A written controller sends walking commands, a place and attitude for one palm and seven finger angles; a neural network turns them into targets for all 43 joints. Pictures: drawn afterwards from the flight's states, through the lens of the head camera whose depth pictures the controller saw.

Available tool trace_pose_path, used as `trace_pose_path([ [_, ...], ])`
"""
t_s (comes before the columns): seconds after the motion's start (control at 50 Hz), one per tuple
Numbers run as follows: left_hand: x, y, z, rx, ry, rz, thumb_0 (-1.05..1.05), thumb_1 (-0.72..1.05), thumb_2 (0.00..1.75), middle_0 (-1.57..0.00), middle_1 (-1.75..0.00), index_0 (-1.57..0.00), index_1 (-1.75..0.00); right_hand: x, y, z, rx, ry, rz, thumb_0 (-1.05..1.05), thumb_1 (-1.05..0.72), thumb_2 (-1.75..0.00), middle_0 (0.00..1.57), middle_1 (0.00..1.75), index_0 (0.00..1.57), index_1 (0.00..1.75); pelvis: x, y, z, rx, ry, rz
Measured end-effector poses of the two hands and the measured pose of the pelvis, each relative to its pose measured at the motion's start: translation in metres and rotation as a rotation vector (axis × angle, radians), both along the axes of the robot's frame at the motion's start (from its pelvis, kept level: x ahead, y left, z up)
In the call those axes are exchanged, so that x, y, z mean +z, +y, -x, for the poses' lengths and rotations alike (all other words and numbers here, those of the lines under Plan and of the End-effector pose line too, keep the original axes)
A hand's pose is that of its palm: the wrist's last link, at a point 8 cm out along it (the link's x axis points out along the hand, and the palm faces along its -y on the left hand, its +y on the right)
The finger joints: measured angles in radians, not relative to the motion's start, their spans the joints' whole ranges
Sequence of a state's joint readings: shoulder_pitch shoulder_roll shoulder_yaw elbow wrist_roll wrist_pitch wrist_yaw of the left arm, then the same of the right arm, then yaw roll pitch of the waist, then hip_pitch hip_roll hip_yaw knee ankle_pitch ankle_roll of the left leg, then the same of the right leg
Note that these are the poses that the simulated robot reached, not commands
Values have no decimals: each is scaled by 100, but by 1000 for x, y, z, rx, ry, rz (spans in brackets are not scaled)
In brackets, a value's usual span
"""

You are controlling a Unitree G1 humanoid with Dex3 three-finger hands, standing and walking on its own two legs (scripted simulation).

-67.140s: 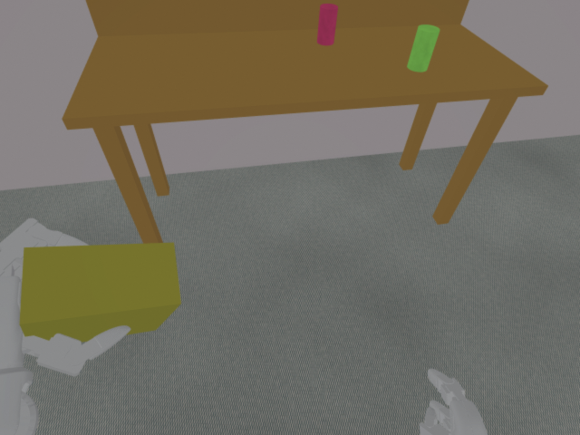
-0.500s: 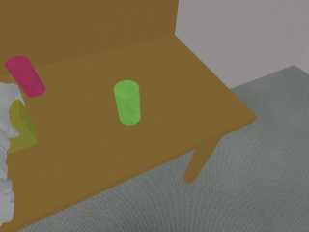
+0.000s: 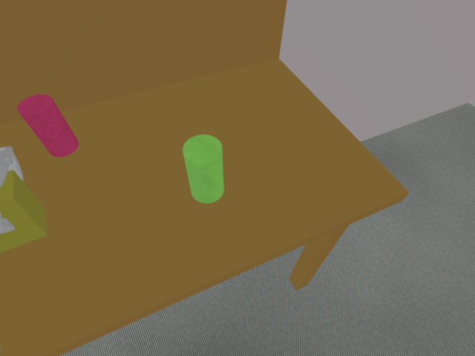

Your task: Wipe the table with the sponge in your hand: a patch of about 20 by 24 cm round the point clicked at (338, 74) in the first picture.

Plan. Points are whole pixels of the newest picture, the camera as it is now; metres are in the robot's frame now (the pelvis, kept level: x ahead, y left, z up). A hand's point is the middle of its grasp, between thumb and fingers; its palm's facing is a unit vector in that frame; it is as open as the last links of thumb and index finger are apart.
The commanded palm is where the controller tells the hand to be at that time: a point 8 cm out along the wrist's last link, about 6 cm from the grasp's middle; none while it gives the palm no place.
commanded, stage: wipe back along the first lane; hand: left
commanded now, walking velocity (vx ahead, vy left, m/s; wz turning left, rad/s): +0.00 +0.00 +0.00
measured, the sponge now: out of the picture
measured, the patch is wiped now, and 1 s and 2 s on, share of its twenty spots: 1.00 1.00 1.00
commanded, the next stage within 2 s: lift the sponge slowly off the table in 1.58 s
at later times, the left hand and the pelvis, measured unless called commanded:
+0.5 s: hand out of the picture +0.28 +0.41 +0.08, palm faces -0.02 +0.02 -1.00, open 10.6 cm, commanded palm +0.24 +0.39 +0.09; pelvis +0.00 +0.01 +0.00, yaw +1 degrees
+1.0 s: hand out of the picture +0.23 +0.39 +0.08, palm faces +0.01 +0.00 -1.00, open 10.6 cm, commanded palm +0.18 +0.37 +0.09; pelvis +0.01 +0.01 +0.01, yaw +1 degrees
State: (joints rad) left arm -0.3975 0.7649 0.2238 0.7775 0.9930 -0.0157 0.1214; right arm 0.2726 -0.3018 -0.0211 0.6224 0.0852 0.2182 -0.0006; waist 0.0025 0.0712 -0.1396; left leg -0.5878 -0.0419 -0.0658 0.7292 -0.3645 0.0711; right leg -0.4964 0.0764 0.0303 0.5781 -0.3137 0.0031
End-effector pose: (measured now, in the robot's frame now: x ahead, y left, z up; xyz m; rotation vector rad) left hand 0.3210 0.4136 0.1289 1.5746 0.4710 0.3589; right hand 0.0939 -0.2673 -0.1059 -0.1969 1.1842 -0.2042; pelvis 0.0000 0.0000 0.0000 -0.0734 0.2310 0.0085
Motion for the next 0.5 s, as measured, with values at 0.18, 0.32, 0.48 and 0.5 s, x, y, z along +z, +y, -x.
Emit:
trace_pose_path([
  [0.18,1,-4,25,14,-52,7,0,-53,102,-67,-139,-65,-146,6,14,-29,41,-80,-29,1,-91,-89,20,30,20,30,2,5,-1,11,-32,-3],
  [0.32,1,-8,37,21,-46,9,0,-52,102,-66,-139,-64,-146,14,28,-53,85,-162,-48,1,-91,-89,20,30,20,30,4,8,1,17,-52,-5],
  [0.48,0,-15,53,5,-54,6,0,-52,101,-65,-140,-63,-147,17,38,-62,114,-205,-64,1,-91,-89,21,30,20,30,5,11,2,20,-71,-6],
  [0.5,0,-16,55,6,-56,7,0,-52,101,-65,-140,-63,-147,17,39,-62,116,-205,-64,1,-91,-89,21,30,20,30,5,11,2,20,-73,-6],
])
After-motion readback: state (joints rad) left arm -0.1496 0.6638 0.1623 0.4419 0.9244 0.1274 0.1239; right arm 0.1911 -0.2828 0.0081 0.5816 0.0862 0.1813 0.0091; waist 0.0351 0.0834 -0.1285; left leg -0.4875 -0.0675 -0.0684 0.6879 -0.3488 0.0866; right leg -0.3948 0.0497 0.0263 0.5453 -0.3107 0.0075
